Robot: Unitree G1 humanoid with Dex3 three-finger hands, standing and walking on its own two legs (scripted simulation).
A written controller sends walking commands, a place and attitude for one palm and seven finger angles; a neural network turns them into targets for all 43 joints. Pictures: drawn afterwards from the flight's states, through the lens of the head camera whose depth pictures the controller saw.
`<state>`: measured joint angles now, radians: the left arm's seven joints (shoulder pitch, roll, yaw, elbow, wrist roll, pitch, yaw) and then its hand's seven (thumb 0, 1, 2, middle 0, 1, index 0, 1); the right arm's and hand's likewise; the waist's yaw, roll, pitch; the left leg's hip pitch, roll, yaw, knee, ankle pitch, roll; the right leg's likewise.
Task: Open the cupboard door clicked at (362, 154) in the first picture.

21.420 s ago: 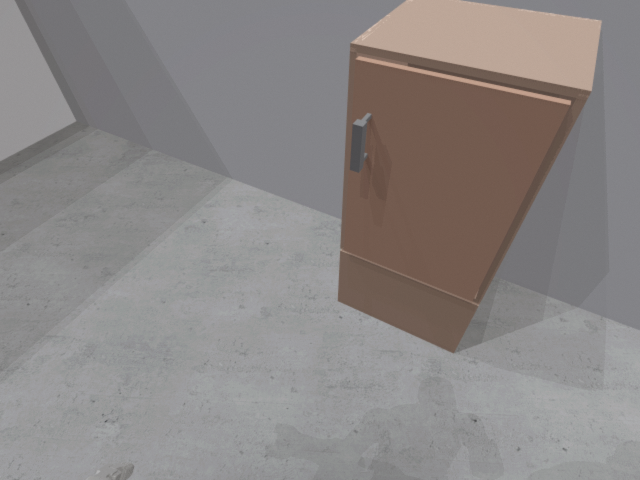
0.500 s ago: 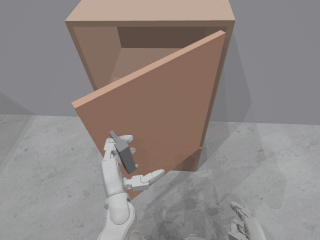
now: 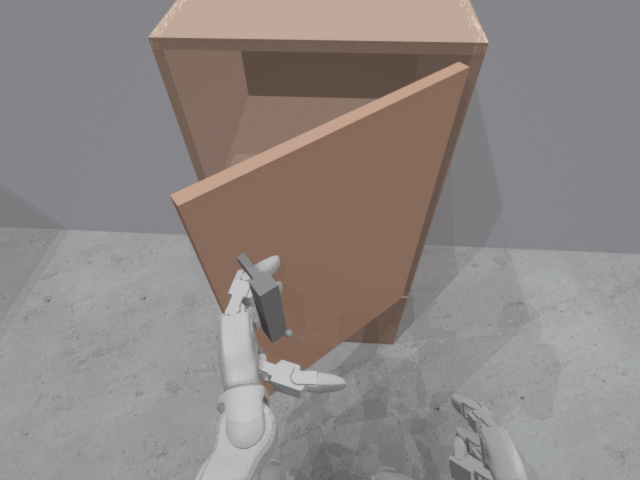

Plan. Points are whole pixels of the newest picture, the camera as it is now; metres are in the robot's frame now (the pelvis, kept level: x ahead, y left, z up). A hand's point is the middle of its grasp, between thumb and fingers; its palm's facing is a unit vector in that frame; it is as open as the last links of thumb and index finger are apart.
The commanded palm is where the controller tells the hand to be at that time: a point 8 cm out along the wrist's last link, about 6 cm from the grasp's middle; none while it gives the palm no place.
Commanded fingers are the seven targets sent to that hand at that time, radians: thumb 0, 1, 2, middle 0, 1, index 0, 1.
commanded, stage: slide the hand sideways off the handle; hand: left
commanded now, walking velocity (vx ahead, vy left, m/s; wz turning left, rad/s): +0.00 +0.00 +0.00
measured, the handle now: (260, 297) +0.33 +0.09 +0.05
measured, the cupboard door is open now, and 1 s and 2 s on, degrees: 41 45 45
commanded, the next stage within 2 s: draw the hand back to the body in 1.14 s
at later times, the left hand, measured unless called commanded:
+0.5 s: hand (277, 384) +0.23 +0.06 +0.05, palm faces -0.11 -0.99 -0.02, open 16.2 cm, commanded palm +0.20 +0.12 +0.05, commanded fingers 0.00 -0.50 0.30 -0.15 -0.30 -0.15 -0.30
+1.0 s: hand (222, 419) +0.19 +0.11 +0.05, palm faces +0.00 -1.00 -0.03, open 16.1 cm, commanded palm +0.15 +0.18 +0.05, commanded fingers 0.00 -0.50 0.30 -0.15 -0.30 -0.15 -0.30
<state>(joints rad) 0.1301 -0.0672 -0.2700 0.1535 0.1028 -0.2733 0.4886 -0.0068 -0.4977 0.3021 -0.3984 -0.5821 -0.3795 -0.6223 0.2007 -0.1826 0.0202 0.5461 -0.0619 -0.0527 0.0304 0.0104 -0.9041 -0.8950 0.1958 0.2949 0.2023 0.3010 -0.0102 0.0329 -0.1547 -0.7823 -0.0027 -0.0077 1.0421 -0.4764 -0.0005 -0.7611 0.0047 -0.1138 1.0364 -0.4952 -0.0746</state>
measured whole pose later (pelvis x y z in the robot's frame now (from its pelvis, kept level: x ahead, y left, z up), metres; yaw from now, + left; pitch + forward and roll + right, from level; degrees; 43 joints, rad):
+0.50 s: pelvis -0.01 +0.02 -0.01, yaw -1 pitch +12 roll -1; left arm 0.32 0.05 -0.31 -0.07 0.05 -0.31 0.16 -0.01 -0.50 0.30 -0.17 -0.31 -0.17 -0.31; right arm 0.26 -0.20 0.03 0.42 -0.01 -0.03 0.03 0.01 -0.90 -0.90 0.20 0.29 0.20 0.30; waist -0.01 0.04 -0.13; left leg -0.82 0.00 0.02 1.12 -0.51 0.03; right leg -0.80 0.00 -0.08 1.10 -0.51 -0.05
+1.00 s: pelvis +0.00 +0.00 -0.02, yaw -1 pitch +13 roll +0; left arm 0.63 0.12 -0.11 -0.24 -0.10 -0.38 -0.02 -0.01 -0.50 0.30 -0.17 -0.31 -0.20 -0.32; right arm 0.25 -0.22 0.00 0.41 0.00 -0.06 0.00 0.01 -0.90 -0.90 0.20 0.29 0.20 0.30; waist 0.01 0.04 -0.16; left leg -0.84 0.01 0.00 1.15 -0.54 0.00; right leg -0.82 0.02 -0.11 1.13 -0.54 -0.07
